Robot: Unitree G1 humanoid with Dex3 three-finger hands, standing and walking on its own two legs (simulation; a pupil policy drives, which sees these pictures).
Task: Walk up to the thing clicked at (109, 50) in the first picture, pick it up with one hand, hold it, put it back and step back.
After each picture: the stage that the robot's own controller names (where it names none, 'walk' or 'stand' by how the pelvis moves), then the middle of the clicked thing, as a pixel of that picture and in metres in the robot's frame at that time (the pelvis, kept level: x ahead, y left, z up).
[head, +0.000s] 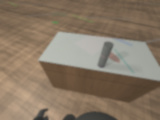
stand; (104, 56) +0.55 -0.11 +0.02
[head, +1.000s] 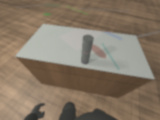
sink last; (86, 51) +0.50 +0.06 +0.06
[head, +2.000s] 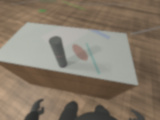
rise first; (59, 54) +0.42 +0.23 +0.07
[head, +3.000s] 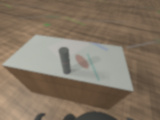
stand; (65, 62) +0.44 +0.21 +0.02
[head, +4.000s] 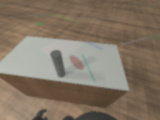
stand; (59, 65) +0.40 +0.24 +0.02
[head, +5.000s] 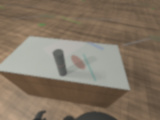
stand; (60, 64) +0.42 +0.23 +0.02
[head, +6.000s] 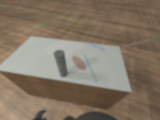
stand; (61, 65) +0.41 +0.22 +0.02
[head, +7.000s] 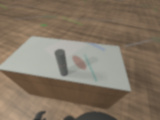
stand; (62, 64) +0.42 +0.22 +0.02
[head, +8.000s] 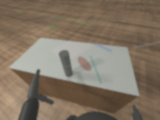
rise first; (66, 65) +0.41 +0.21 +0.02
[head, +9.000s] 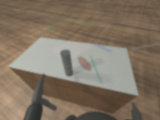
go down; (67, 64) +0.42 +0.20 +0.02
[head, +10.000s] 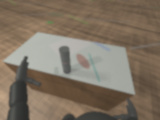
go down; (65, 61) +0.44 +0.20 +0.03
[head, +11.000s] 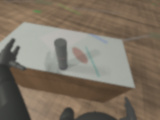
go down; (62, 56) +0.43 +0.19 +0.07
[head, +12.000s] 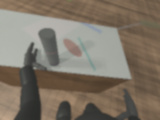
close in; (51, 50) +0.43 +0.20 +0.10
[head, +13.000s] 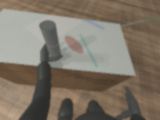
close; (53, 44) +0.46 +0.20 +0.12
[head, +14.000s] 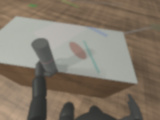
lift; (47, 60) +0.36 +0.24 +0.10
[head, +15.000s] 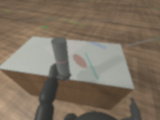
lift; (62, 61) +0.33 +0.16 +0.18
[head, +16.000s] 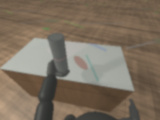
hold; (60, 58) +0.32 +0.17 +0.21
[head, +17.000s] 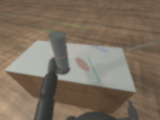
crouch; (61, 56) +0.33 +0.17 +0.22
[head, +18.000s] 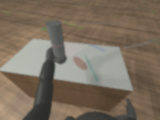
crouch; (58, 45) +0.40 +0.19 +0.24
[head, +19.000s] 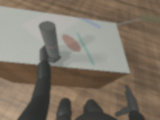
lower; (51, 45) +0.46 +0.20 +0.10
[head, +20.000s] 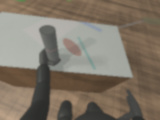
lower; (51, 48) +0.44 +0.20 +0.11
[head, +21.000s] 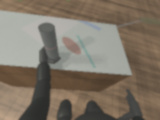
lower; (51, 46) +0.46 +0.20 +0.11
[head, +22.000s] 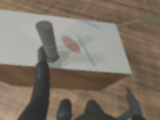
lower; (49, 45) +0.46 +0.21 +0.12
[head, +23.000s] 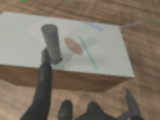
loosen; (53, 47) +0.45 +0.20 +0.11
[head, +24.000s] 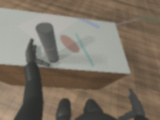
withdraw; (50, 46) +0.45 +0.20 +0.11
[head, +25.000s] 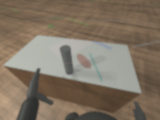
sink last; (67, 61) +0.42 +0.19 +0.07
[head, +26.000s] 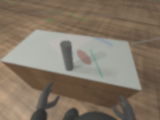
stand; (67, 57) +0.43 +0.19 +0.08
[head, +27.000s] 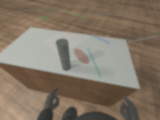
stand; (64, 56) +0.43 +0.19 +0.09
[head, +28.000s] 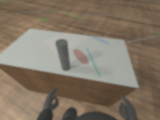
stand; (64, 57) +0.43 +0.19 +0.09
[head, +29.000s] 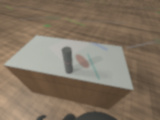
stand; (68, 61) +0.45 +0.19 +0.02
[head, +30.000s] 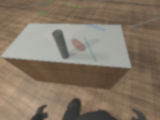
walk; (62, 46) +0.52 +0.24 +0.05
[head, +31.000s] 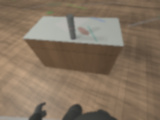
walk; (71, 28) +0.83 +0.23 +0.04
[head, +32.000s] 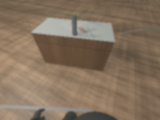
stand; (74, 25) +1.04 +0.24 +0.04
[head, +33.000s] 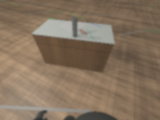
stand; (74, 27) +1.04 +0.24 +0.02
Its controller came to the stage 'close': yes
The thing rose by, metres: 0.21
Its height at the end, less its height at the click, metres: +0.00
